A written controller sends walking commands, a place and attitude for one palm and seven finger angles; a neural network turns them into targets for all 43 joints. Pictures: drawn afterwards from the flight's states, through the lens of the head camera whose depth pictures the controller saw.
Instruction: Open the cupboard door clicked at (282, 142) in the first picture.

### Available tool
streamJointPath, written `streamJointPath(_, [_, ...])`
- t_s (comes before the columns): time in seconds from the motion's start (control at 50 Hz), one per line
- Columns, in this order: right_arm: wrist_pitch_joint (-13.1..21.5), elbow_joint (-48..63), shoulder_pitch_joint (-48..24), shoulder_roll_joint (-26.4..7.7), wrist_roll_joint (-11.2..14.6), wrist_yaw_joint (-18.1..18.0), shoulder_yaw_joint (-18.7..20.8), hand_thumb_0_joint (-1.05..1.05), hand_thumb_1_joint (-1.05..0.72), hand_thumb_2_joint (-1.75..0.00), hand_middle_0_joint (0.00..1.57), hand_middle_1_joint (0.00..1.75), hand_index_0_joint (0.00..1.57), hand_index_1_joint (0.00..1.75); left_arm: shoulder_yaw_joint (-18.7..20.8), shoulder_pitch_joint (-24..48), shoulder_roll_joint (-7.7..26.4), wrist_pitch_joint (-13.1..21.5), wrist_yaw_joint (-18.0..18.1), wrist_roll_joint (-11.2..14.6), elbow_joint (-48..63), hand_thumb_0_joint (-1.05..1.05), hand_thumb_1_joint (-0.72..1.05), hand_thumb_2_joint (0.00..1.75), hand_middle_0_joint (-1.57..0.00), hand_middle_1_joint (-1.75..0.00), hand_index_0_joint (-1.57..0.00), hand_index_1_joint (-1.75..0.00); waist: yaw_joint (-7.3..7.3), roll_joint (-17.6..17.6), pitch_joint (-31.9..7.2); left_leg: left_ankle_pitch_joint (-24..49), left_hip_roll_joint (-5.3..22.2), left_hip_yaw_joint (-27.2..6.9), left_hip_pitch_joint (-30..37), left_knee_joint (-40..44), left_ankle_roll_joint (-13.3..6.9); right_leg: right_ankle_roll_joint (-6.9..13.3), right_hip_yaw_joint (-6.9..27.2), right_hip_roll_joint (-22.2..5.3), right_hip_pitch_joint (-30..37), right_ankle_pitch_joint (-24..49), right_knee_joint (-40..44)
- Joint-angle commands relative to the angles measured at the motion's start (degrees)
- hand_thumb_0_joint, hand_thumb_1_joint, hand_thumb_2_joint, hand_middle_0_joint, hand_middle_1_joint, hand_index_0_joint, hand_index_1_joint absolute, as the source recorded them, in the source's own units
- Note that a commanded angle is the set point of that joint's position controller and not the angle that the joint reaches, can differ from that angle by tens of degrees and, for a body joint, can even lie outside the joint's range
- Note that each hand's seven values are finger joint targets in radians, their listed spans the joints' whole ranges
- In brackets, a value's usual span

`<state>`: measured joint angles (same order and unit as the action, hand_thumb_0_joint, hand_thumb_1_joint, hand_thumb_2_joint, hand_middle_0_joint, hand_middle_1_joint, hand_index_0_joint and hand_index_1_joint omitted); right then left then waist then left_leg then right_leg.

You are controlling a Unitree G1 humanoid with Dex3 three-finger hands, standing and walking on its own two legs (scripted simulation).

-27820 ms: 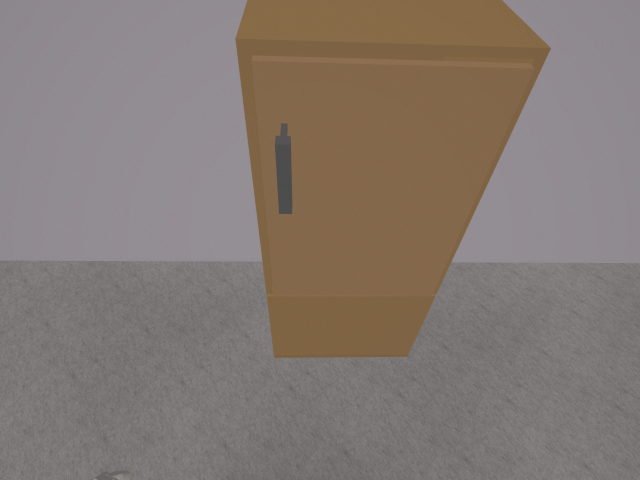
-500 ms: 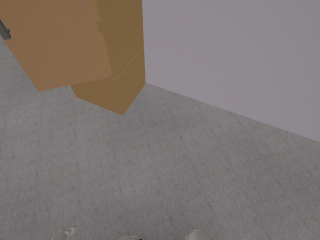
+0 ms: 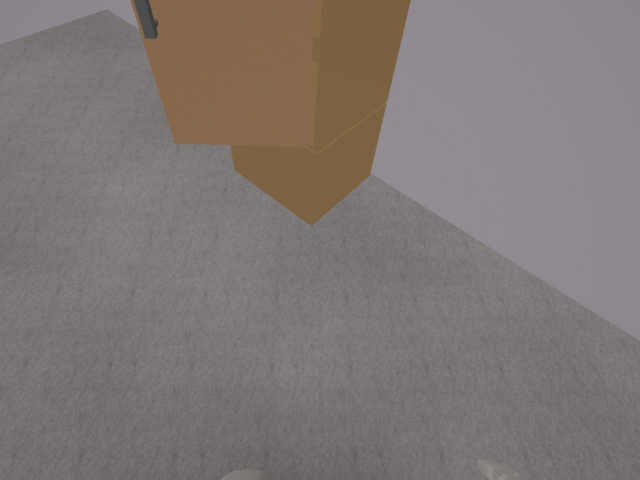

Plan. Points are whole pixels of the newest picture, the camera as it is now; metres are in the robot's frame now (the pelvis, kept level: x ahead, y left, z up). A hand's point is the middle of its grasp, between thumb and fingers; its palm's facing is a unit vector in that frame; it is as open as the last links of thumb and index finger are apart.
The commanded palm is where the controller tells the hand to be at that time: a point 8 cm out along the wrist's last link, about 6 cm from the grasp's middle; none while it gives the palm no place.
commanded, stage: take the last steps up to it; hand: left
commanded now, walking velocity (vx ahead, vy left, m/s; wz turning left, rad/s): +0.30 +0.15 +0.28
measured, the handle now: out of the picture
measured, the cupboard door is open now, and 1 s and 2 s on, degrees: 42 42 42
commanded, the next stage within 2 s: come to a stop and stand still in 1.44 s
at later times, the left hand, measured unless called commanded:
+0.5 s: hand out of the picture +0.03 +0.18 -0.14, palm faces +0.18 -0.96 -0.19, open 7.4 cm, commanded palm none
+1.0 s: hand (106, 367) +0.26 +0.34 -0.15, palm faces +0.15 -0.97 -0.19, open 7.4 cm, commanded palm none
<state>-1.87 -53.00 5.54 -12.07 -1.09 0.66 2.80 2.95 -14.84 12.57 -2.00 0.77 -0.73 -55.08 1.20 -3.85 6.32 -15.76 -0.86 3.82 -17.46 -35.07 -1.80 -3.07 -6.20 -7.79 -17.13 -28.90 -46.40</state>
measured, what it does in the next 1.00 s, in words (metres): walks ahead: right foot, then left foot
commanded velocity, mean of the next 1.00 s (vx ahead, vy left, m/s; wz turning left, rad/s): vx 0.30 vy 0.09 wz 0.06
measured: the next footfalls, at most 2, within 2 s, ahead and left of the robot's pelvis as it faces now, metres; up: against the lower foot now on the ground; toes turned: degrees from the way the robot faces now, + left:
right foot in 0.28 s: +0.07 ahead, -0.13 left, +0.00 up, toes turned -2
left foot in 0.70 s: +0.25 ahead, +0.21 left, +0.00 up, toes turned +17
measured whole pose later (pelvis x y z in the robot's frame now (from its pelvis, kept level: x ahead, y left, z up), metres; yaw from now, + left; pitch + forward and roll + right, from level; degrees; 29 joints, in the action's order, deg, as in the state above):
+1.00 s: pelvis +0.21 +0.15 +0.02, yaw +5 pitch +0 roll +1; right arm 3.7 -59.0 15.5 -9.5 -1.6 -0.8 2.7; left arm 4.4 -10.2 11.0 0.2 -0.7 -1.7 -57.5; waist 0.4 -2.0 2.0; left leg -10.4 -2.6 12.9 -9.6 -19.3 -5.8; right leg -0.2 -3.2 -6.2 -34.4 -12.0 -61.4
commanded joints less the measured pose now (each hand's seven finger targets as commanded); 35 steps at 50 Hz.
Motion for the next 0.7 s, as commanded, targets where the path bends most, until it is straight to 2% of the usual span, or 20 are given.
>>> streamJointPath(0.0, [1.36, 1.4, 6.55, -10.63, -0.58, -2.22, 1.73, 0.0, -0.9, -0.9, 0.2, 0.3, 0.2, 0.3, 1.39, 3.84, 4.47, 0.4, 0.31, -0.24, 5.13, 0.0, 0.9, 0.9, -0.2, -0.3, -0.2, -0.3, -3.35, 18.01, -9.14, 23.27, 17.59, -18.22, 10.55, 15.42, -10.02, 0.34, 5.29, 1.68, -11.03, -3.39, -15.86])
streamJointPath(0.06, [2.0, 1.25, 6.46, -9.68, -0.49, -2.08, 1.37, 0.0, -0.9, -0.9, 0.2, 0.3, 0.2, 0.3, 1.4, 3.57, 3.99, 0.83, -1.1, -0.62, 3.87, 0.0, 0.9, 0.9, -0.2, -0.3, -0.2, -0.3, -2.28, 13.56, -6.91, 7.27, 14.74, -16.94, 9.29, 18.52, -8.89, 1.08, 4.23, 2.47, -12.24, 1.3, -14.32])
streamJointPath(0.16, [2.11, 0.33, 6.51, -10.15, -0.62, -1.36, 1.85, 0.0, -0.9, -0.9, 0.2, 0.3, 0.2, 0.3, 1.08, 3.45, 2.72, 2.01, -1.92, -0.66, 3.63, 0.0, 0.9, 0.9, -0.2, -0.3, -0.2, -0.3, -1.71, 12.42, -5.02, -7.61, 12.34, -16.35, 4.31, 20.06, -8.32, 1.52, 0.42, 4.47, -4.31, 1.64, 2.12])
streamJointPath(0.2, [1.84, 0.3, 5.6, -9.7, -0.43, -1.16, 1.84, 0.0, -0.9, -0.9, 0.2, 0.3, 0.2, 0.3, 1.3, -0.9, 2.68, 2.44, -1.92, -0.61, 2.1, 0.0, 0.9, 0.9, -0.2, -0.3, -0.2, -0.3, 0.25, 10.77, -5.6, -11.88, 10.67, -15.69, 0.07, 17.71, -7.26, 1.63, -0.87, 6.06, 4.34, 5.25, 10.37])
streamJointPath(0.22, [1.75, 0.48, 4.23, -9.11, -0.15, -1.04, 1.88, 0.0, -0.9, -0.9, 0.2, 0.3, 0.2, 0.3, 1.66, -5.08, 2.95, 2.83, -1.82, -0.74, 0.71, 0.0, 0.9, 0.9, -0.2, -0.3, -0.2, -0.3, 2.5, 7.91, -5.55, -14.6, 8.3, -13.42, -5.27, 13.13, -5.64, 1.74, -0.98, 6.13, 12.33, 8.69, 16.93])
streamJointPath(0.24, [1.94, 0.88, 3.65, -6.7, 0.32, -0.77, 1.64, 0.0, -0.9, -0.9, 0.2, 0.3, 0.2, 0.3, 2.37, -9.2, 5.29, 3.35, -1.4, -1.2, -0.5, 0.0, 0.9, 0.9, -0.2, -0.3, -0.2, -0.3, 4.65, 0.14, -4.67, -16.14, 3.11, -8.48, -13.54, 3.62, -2.81, 2.73, 5.3, 1.19, 20.05, 3.91, 24.68])
streamJointPath(0.26, [2.19, 2.62, 2.95, -2.76, 0.82, -0.27, 0.9, 0.0, -0.9, -0.9, 0.2, 0.3, 0.2, 0.3, 3.61, -12.77, 11.54, 3.83, -0.64, -1.72, -1.03, 0.0, 0.9, 0.9, -0.2, -0.3, -0.2, -0.3, 6.57, -17.37, -5.09, -18.09, -2.77, -1.15, -24.98, -13.07, 0.76, 8.02, 27.37, -15.37, 26.21, -7.46, 35.44])
streamJointPath(0.28, [1.84, 4.32, -1.02, -6.4, -0.39, 0.21, 1.41, 0.0, -0.9, -0.9, 0.2, 0.3, 0.2, 0.3, 3.45, -13.04, 12.7, 3.87, -0.17, -0.88, -0.44, 0.0, 0.9, 0.9, -0.2, -0.3, -0.2, -0.3, 6.82, -13.47, -0.71, -17.45, 0.15, -6.1, -26.85, -24.57, 1.33, 12.13, 37.42, -22.46, 17.16, -13.78, 41.44])
streamJointPath(0.3, [1.71, 4.73, -1.82, -6.48, -0.78, 0.65, 1.58, 0.0, -0.9, -0.9, 0.2, 0.3, 0.2, 0.3, 3.2, -8.91, 11.14, 3.92, -0.21, -0.45, 0.44, 0.0, 0.9, 0.9, -0.2, -0.3, -0.2, -0.3, 4.19, -5.99, 2.09, -10.78, 2.48, -8.12, -26.73, -27.84, 1.4, 12.79, 32.75, -21.06, 12.88, -12.06, 41.8])
streamJointPath(0.32, [1.37, 3.07, -0.63, -5.75, -0.63, 0.82, 1.89, 0.0, -0.9, -0.9, 0.2, 0.3, 0.2, 0.3, 2.57, -6.39, 9.16, 4.69, -0.09, -0.67, 0.66, 0.0, 0.9, 0.9, -0.2, -0.3, -0.2, -0.3, 2.27, -7.33, 2.8, -5.8, 3.84, -8.21, -24.98, -30.27, 1.99, 10.68, 29.73, -17.62, 9.16, -9.6, 40.9])
streamJointPath(0.34, [1.02, 1.9, 0.47, -5.43, -0.65, 1.11, 1.87, 0.0, -0.9, -0.9, 0.2, 0.3, 0.2, 0.3, 1.85, -4.3, 7.04, 5.17, -0.08, -0.58, 0.59, 0.0, 0.9, 0.9, -0.2, -0.3, -0.2, -0.3, 0.81, -8.72, 3.73, -1.68, 4.85, -7.86, -23.95, -31.24, 2.67, 9.06, 23.26, -15.18, 6.94, -3.25, 40.34])
streamJointPath(0.38, [0.81, 0.76, 2.28, -4.04, -0.49, 1.64, 1.56, 0.0, -0.9, -0.9, 0.2, 0.3, 0.2, 0.3, 1.45, -4.79, 5.24, 6.06, -0.05, -0.37, 0.02, 0.0, 0.9, 0.9, -0.2, -0.3, -0.2, -0.3, 0.15, -7.09, 1.78, 2.86, 5.63, -5.56, -22.32, -29.42, 3.78, 7.81, 12.99, -12.55, 9.05, 10.14, 39.15])
streamJointPath(0.42, [0.99, 0.17, 2.19, -2.69, -0.21, 1.97, 1.13, 0.0, -0.9, -0.9, 0.2, 0.3, 0.2, 0.3, 1.48, -7.65, 5.59, 6.79, -0.03, -0.31, -1.69, 0.0, 0.9, 0.9, -0.2, -0.3, -0.2, -0.3, 0.63, -4.46, -0.93, 4.64, 5.22, -3.03, -22.42, -25.68, 4.68, 7.52, 7.73, -11.28, 14.33, 22.53, 37.11])
streamJointPath(0.48, [1.32, 0.65, 0.19, -1.32, 0.04, 2.42, 0.72, 0.0, -0.9, -0.9, 0.2, 0.3, 0.2, 0.3, 1.6, -11.01, 6.43, 7.06, 0.1, -0.61, -3.96, 0.0, 0.9, 0.9, -0.2, -0.3, -0.2, -0.3, 1.76, -2.78, -2.3, 4.76, 5.23, -0.1, -21.45, -17.94, 4.8, 7.86, 3.51, -11.5, 18.17, 30.56, 35.23])
streamJointPath(0.58, [2.49, 1.68, -1.58, -0.29, 0.2, 2.9, -0.03, 0.0, -0.9, -0.9, 0.2, 0.3, 0.2, 0.3, 1.61, -10.01, 7.26, 6.31, 0.02, -1.23, -5.64, 0.0, 0.9, 0.9, -0.2, -0.3, -0.2, -0.3, 1.66, -7.95, -0.78, 2.5, 4.08, 2.73, -11.46, -3.09, 2.89, 6.99, 0.5, -12.14, 14.19, 30.09, 32.53])
streamJointPath(0.6, [2.89, 1.28, 0.04, -0.52, 0.17, 2.75, 0.05, 0.0, -0.9, -0.9, 0.2, 0.3, 0.2, 0.3, 1.79, -9.26, 7.53, 6.06, 0.01, -1.25, -5.49, 0.0, 0.9, 0.9, -0.2, -0.3, -0.2, -0.3, 0.96, -8.3, -1.21, 1.52, 3.2, 3.6, -7.17, -0.57, 2.25, 6.75, 0.17, -12.17, 12.64, 30.88, 30.68])
streamJointPath(0.62, [3.27, -0.05, 3.99, -1.25, -0.05, 2.37, 0.26, 0.0, -0.9, -0.9, 0.2, 0.3, 0.2, 0.3, 1.88, -8.09, 7.67, 5.89, -0.07, -1.05, -5.58, 0.0, 0.9, 0.9, -0.2, -0.3, -0.2, -0.3, -1.32, -7.7, -2.11, 2.8, 1.48, 5.36, 0.26, 2.89, 1.67, 6.05, -1.47, -11.06, 9.32, 32.3, 26.95])
streamJointPath(0.64, [3.64, -2.41, 11.19, -3.52, -0.37, 1.82, 0.69, 0.0, -0.9, -0.9, 0.2, 0.3, 0.2, 0.3, 1.8, -7.62, 7.06, 5.62, -0.26, -0.92, -5.42, 0.0, 0.9, 0.9, -0.2, -0.3, -0.2, -0.3, -4.56, -3.31, -5.07, 3.07, 0.78, 5.2, 10.29, 6.1, 1.04, 5.08, -3.41, -8.89, 5.72, 32.59, 17.8])
streamJointPath(0.66, [3.92, -4.62, 19.83, -9.12, -0.8, 1.01, 2.15, 0.0, -0.9, -0.9, 0.2, 0.3, 0.2, 0.3, 1.24, -9.01, 4.4, 5.39, -0.7, -0.67, -4.98, 0.0, 0.9, 0.9, -0.2, -0.3, -0.2, -0.3, -7.53, 8.75, -11.51, 0.19, 7.17, -2.08, 22.13, 6.87, -0.75, 3.45, -5.78, -4.54, -1.72, 20.55, 3.45])
streamJointPath(0.68, [4.27, -5.61, 26.15, -14.86, -1.15, -0.2, 3.75, 0.0, -0.9, -0.9, 0.2, 0.3, 0.2, 0.3, 0.76, -10.27, 1.23, 4.97, -0.94, 0.0, -3.18, 0.0, 0.9, 0.9, -0.2, -0.3, -0.2, -0.3, -8.92, 24.02, -16.95, -3.81, 21.19, -24.51, 29.77, 15.03, -5.97, 1.48, -5.84, 3.89, -14.3, -5.82, -14.31])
